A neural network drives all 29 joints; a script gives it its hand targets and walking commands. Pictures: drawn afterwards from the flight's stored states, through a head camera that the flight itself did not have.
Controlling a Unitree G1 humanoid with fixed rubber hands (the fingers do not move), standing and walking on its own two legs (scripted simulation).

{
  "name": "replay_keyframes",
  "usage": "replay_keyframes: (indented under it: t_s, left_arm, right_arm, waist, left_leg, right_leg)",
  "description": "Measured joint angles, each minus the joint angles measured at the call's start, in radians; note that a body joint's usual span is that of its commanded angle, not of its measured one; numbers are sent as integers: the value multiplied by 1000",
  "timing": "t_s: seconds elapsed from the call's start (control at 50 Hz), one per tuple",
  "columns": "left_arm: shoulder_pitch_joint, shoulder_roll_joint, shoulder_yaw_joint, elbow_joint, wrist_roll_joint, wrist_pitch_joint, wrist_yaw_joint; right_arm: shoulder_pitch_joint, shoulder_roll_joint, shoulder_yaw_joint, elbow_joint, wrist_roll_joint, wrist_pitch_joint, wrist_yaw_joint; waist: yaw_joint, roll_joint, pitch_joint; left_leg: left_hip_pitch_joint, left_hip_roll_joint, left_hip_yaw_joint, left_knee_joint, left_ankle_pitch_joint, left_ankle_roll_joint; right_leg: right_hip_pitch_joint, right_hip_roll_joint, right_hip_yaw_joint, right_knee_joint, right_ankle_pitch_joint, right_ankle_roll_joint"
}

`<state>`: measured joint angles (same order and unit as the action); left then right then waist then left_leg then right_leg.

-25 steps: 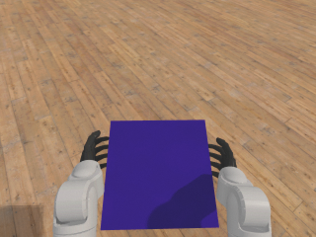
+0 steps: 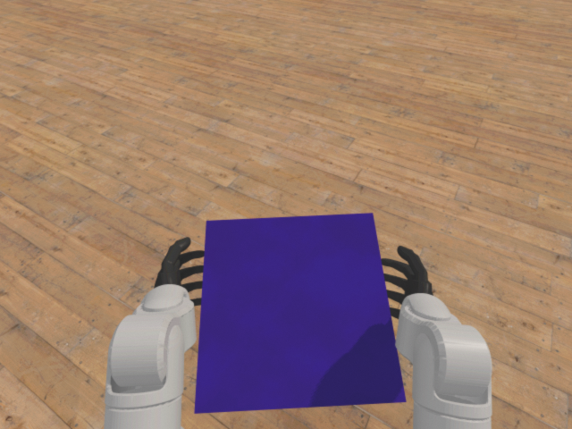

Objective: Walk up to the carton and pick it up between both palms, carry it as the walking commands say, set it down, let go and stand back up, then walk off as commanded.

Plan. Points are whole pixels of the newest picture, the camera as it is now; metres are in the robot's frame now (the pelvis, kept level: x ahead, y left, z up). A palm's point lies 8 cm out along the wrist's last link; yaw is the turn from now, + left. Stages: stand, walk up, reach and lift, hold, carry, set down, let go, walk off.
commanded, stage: carry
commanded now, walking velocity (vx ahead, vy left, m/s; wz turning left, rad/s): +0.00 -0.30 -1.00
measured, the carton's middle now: (293, 316) +0.30 -0.01 +0.01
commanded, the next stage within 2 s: none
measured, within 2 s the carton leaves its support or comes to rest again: neither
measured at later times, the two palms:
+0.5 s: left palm (451, 296) +0.26 -0.19 +0.12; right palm out of the picture +0.11 -0.45 +0.11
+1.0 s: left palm out of the picture +0.10 -0.44 +0.13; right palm out of the picture -0.16 -0.59 +0.13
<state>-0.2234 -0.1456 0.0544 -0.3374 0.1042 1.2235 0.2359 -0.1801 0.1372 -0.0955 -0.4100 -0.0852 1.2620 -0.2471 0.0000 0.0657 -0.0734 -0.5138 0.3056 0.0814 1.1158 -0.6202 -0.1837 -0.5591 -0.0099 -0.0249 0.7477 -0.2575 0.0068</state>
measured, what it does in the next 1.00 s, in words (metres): steps to the right, turning right: left foot, then right foot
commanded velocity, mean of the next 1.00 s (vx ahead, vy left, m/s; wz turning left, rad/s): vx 0.00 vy -0.30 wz -1.00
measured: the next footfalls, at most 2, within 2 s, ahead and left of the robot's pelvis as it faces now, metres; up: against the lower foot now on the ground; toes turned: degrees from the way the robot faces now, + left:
left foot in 0.16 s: +0.06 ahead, +0.05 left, +0.00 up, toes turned -2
right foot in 0.46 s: -0.04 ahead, -0.37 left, +0.00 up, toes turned -34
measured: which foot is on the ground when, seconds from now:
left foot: up 0.00-0.14, down 0.16-0.48, up 0.50-0.74, down 0.76-1.00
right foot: down 0.00-0.18, up 0.20-0.44, down 0.46-0.76, up 0.78-1.00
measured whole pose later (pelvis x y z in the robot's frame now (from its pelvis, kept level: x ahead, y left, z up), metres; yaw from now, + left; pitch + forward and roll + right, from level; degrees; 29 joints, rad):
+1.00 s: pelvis -0.18 -0.30 +0.02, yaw -59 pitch +2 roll -3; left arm -0.17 -0.14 0.05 -0.47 0.10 1.25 0.23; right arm -0.13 0.13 -0.04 -0.47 -0.09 1.24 -0.22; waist 0.02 0.00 -0.04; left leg -0.33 0.35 0.30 0.61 -0.26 -0.11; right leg -0.59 -0.11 -0.02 0.94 -0.38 0.05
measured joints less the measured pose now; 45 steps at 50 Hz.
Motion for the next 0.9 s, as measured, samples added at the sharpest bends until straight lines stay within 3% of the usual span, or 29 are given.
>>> replay_keyframes:
  t_s: [0.06, 0.14, 0.16, 0.18, 0.22, 0.26, 0.3, 0.4, 0.46, 0.48, 0.5, 0.54, 0.6, 0.66, 0.74, 0.76, 0.78, 0.8, 0.86, 0.9]
  left_arm:
    - [20, 3, 10, -17, -1, -5, -7]
    - [35, 6, 12, -59, 1, -23, -17]
    - [40, 7, 10, -72, 2, -25, -17]
    - [48, 8, 14, -83, 1, -29, -16]
    - [80, 12, 10, -104, 0, -32, -14]
    - [104, 15, -3, -128, -5, -19, -10]
    - [114, 16, -10, -147, -9, -8, -10]
    - [84, 14, -1, -156, -10, 5, -8]
    - [46, 9, 12, -136, -5, 17, -5]
    - [29, 6, 10, -117, -3, 16, -7]
    - [17, 3, 2, -91, 0, 9, -8]
    - [7, 1, -10, -48, 0, 2, -7]
    - [22, 4, -5, -32, 0, -1, -13]
    - [34, 6, 9, -45, 2, -12, -22]
    - [49, 8, 2, -78, 7, -24, -23]
    - [54, 9, 2, -90, 7, -23, -21]
    - [63, 11, 5, -100, 7, -23, -19]
    - [77, 12, 1, -110, 6, -22, -16]
    - [96, 14, -14, -140, 1, 1, -10]
    - [93, 15, -19, -149, -1, 12, -10]
  right_arm:
    - [6, -1, 22, -1, 10, -7, -10]
    - [30, -3, 46, -27, 18, -42, -10]
    - [37, -4, 51, -33, 19, -51, -7]
    - [45, -4, 62, -30, 20, -61, -4]
    - [57, -6, 74, -22, 18, -67, 7]
    - [71, -7, 79, -23, 13, -66, 13]
    - [84, -7, 79, -37, 11, -60, 18]
    - [73, -7, 83, -69, 6, -35, 14]
    - [46, -5, 76, -61, -1, -15, 11]
    - [33, -4, 63, -55, -6, -11, 10]
    - [26, -5, 43, -47, -10, -10, 10]
    - [15, -2, 11, -37, -10, -6, 12]
    - [15, -2, 18, -26, -4, 0, 3]
    - [23, -3, 38, -27, 5, -14, -2]
    - [42, -5, 52, -37, 7, -47, 4]
    - [48, -5, 59, -36, 9, -54, 7]
    - [51, -5, 66, -32, 9, -59, 10]
    - [54, -5, 70, -28, 7, -60, 15]
    - [66, -6, 70, -33, -2, -54, 26]
    - [72, -6, 67, -47, -4, -45, 30]
  waist:
    - [-13, -2, 37]
    - [-12, -27, 58]
    - [-10, -37, 55]
    - [-8, -75, 57]
    - [1, -95, 49]
    - [12, -92, 44]
    - [18, -86, 41]
    - [19, -53, 20]
    - [15, -40, -3]
    - [16, -25, -6]
    - [16, -15, -9]
    - [11, -8, 2]
    - [-7, -5, 35]
    - [-14, -20, 64]
    - [-12, -54, 69]
    - [-12, -77, 67]
    - [-9, -103, 65]
    - [-2, -109, 60]
    - [15, -108, 53]
    - [18, -101, 51]
  left_leg:
    - [-64, -103, 6, 39, 75, 26]
    - [-44, -201, 30, -179, 150, 73]
    - [-16, -217, 35, -272, 200, 102]
    - [8, -223, 50, -317, 246, 162]
    - [34, -183, 83, -342, 258, 194]
    - [80, -136, 117, -383, 263, 172]
    - [130, -93, 146, -433, 281, 135]
    - [198, 43, 196, -472, 303, 47]
    - [207, 130, 208, -427, 289, -20]
    - [190, 164, 187, -380, 274, -23]
    - [151, 157, 130, -296, 178, -22]
    - [52, 68, 27, -71, 3, -13]
    - [-46, -57, 4, 82, 17, 16]
    - [-74, -144, 23, 5, 92, 42]
    - [-20, -229, 46, -260, 176, 98]
    - [15, -236, 57, -349, 261, 153]
    - [30, -227, 73, -374, 304, 197]
    - [39, -203, 91, -381, 312, 213]
    - [99, -135, 146, -437, 318, 186]
    - [140, -92, 173, -477, 335, 153]
  right_leg:
    - [-19, 56, 35, -27, 34, -27]
    - [-39, 146, 66, -58, 80, -66]
    - [-43, 169, 72, -65, 91, -72]
    - [-45, 174, 85, -60, 92, -72]
    - [-97, 159, 30, 102, -64, -32]
    - [-144, 105, -12, 321, -110, -12]
    - [-144, 32, -7, 404, -105, 5]
    - [-23, -82, -12, 156, -140, 41]
    - [90, -79, -37, -59, -78, 37]
    - [98, -53, -42, -90, 32, 44]
    - [75, -35, -40, -53, 33, 29]
    - [30, -17, -20, 3, -25, -8]
    - [9, 27, 16, -16, 3, -19]
    - [4, 89, 45, -49, 44, -53]
    - [4, 177, 72, -98, 95, -85]
    - [7, 194, 83, -105, 105, -87]
    - [-8, 195, 79, -66, 44, -65]
    - [-40, 183, 42, 30, -36, -37]
    - [-125, 92, -9, 360, -89, -6]
    - [-127, 16, 10, 419, -77, 7]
